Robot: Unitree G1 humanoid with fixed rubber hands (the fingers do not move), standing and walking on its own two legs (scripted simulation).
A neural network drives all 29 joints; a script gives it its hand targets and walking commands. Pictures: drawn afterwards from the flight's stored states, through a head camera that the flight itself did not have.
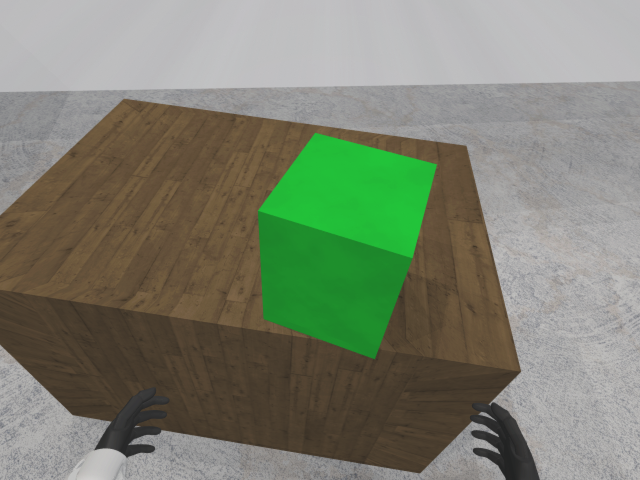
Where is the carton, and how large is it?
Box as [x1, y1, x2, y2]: [258, 133, 436, 358]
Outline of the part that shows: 315,133 258,210 263,317 270,321 374,358 413,254 436,164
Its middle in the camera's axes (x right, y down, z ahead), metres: +0.04 +0.00 +0.64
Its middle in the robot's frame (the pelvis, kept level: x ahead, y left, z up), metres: +0.47 -0.05 +0.01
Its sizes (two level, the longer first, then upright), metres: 0.210 0.200 0.250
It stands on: a pedestal, 0.64 m high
